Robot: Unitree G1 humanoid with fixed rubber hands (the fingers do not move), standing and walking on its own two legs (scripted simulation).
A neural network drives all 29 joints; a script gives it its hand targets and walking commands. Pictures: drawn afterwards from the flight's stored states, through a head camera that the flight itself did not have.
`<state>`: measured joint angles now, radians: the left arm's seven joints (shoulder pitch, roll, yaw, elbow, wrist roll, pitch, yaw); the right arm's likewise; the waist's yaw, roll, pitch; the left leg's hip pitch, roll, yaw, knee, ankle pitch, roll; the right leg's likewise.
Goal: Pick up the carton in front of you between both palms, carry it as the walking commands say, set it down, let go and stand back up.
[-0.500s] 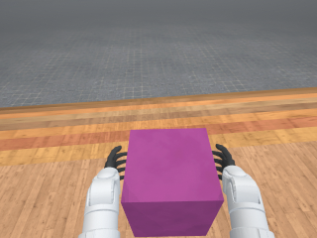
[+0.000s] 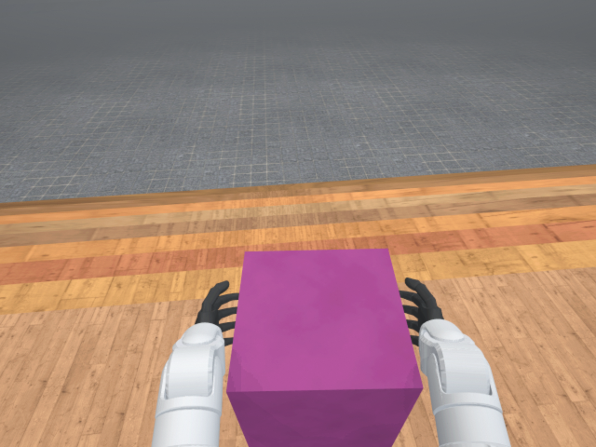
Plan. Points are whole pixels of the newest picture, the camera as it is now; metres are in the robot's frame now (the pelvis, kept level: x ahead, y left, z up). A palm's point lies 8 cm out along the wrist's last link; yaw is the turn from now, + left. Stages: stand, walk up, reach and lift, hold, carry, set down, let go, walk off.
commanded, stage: hold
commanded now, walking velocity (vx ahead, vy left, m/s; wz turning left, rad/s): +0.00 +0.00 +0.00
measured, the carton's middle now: (318, 355) +0.29 +0.00 -0.03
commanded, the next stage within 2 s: carry in 0.24 s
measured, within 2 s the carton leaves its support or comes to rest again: neither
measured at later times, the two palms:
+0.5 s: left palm (228, 294) +0.32 +0.12 +0.08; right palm (446, 298) +0.31 -0.17 +0.08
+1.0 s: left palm (242, 210) +0.51 +0.13 +0.08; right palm (414, 217) +0.48 -0.17 +0.08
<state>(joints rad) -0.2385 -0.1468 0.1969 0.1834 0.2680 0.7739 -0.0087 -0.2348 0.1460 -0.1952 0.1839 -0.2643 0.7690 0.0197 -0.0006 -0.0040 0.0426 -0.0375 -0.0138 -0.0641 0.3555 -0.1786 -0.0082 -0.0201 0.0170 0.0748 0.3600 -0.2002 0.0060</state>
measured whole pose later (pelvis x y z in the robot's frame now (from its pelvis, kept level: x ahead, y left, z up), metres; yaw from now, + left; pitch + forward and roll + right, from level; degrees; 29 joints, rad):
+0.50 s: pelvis +0.04 -0.02 -0.01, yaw -1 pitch +2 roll +0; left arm -0.18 -0.14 0.14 -0.07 0.16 0.89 0.03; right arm -0.16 0.13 -0.13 -0.10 -0.18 0.90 -0.03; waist 0.00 0.02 -0.16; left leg -0.29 0.04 -0.02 0.59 -0.37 -0.01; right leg -0.24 0.01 -0.02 0.50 -0.28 -0.01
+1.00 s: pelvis +0.27 +0.00 +0.00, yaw -3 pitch +6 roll -1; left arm 0.07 -0.13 0.06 -0.46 -0.01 1.14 0.19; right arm 0.08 0.14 -0.04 -0.48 0.01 1.14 -0.19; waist -0.04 0.01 -0.17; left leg -0.11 0.02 0.21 0.28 -0.27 0.03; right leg -0.61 -0.10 -0.11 0.78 -0.20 0.00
